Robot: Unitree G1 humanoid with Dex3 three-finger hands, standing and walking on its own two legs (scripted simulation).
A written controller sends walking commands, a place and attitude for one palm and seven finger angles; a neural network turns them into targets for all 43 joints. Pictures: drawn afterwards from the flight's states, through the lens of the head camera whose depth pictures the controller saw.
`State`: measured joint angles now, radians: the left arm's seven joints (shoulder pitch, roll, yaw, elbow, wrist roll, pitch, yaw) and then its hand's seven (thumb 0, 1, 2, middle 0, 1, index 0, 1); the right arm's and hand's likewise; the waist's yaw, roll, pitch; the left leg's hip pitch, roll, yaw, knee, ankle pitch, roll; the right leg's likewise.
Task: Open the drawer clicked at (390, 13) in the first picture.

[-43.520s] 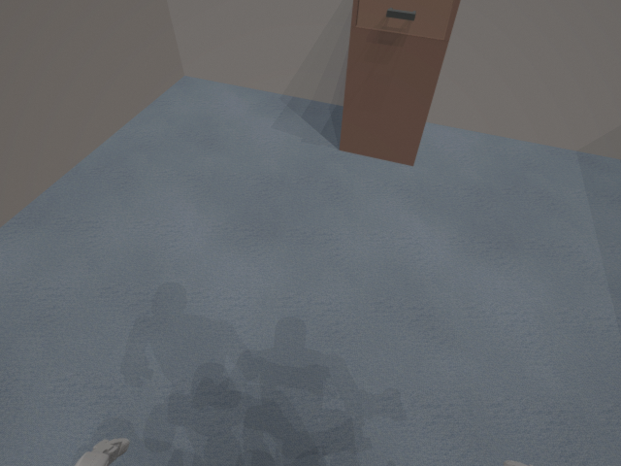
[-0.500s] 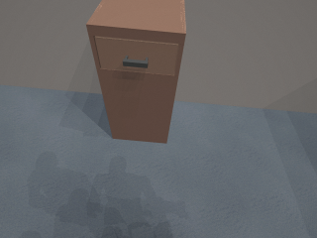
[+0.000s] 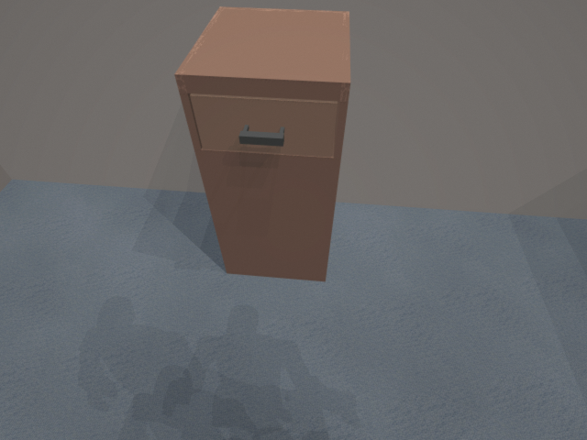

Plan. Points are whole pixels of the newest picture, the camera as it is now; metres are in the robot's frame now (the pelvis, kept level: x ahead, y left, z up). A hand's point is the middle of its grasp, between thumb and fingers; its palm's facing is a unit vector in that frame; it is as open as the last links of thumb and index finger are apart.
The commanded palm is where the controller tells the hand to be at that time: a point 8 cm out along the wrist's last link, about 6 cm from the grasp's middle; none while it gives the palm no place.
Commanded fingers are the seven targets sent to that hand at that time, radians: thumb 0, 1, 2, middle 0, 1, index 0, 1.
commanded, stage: let the arm hang, fingers relaxed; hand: left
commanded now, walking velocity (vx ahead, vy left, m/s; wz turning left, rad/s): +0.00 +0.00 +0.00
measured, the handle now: (263, 133) +0.80 +0.13 -0.05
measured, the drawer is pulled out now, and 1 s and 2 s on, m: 0.00 0.00 0.00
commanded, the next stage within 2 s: look to check the result in 0.28 s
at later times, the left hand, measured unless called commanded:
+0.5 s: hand out of the picture +0.10 +0.23 -0.17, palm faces -0.04 -0.96 -0.28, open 7.4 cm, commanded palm none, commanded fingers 0.00 0.90 0.90 -0.20 -0.30 -0.20 -0.30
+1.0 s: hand out of the picture +0.11 +0.23 -0.16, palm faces -0.01 -0.96 -0.30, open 7.4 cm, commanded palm none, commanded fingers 0.00 0.90 0.90 -0.20 -0.30 -0.20 -0.30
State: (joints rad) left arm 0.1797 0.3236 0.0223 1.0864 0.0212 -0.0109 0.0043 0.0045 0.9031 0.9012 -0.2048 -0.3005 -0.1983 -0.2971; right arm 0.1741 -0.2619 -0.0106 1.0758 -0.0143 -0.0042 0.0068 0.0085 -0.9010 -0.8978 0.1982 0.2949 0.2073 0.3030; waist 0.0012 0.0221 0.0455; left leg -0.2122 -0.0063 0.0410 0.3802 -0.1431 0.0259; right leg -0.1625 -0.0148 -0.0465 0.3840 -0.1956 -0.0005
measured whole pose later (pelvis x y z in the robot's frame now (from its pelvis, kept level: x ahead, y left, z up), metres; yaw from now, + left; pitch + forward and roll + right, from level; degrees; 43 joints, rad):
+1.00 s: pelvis +0.05 +0.00 +0.00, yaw +0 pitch -1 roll +0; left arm 0.15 0.29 0.01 1.11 0.02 -0.02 0.01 0.00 0.90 0.90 -0.21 -0.30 -0.20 -0.30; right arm 0.12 -0.28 0.00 1.11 -0.01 -0.01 -0.01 0.01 -0.90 -0.90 0.20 0.29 0.21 0.30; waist 0.00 -0.01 0.05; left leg -0.10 -0.02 0.04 0.29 -0.17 0.02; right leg -0.05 -0.02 -0.05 0.29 -0.22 0.00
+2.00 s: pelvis +0.25 -0.02 -0.01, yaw -3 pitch +0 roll +0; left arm 0.20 0.19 0.06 1.00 0.04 0.00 0.02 0.01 0.93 0.90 -0.20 -0.30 -0.20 -0.30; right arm 0.20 -0.15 -0.03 1.05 -0.02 -0.01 -0.04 -0.01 -0.94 -0.90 0.20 0.29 0.21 0.30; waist 0.01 -0.04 0.08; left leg -0.27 0.04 0.13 0.49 -0.22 0.02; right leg -0.40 -0.07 -0.06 0.72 -0.34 0.02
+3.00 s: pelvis +0.23 -0.03 +0.00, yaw -2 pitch -1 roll +0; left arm 0.27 0.16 0.00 1.11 0.02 0.00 0.03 0.01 0.91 0.90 -0.20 -0.30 -0.20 -0.30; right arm 0.27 -0.14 0.00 1.12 -0.01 0.01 -0.02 0.01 -0.91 -0.90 0.19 0.29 0.20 0.30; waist 0.00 -0.03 0.06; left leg -0.15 0.01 0.04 0.39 -0.21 0.00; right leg -0.17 -0.01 -0.02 0.40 -0.21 0.00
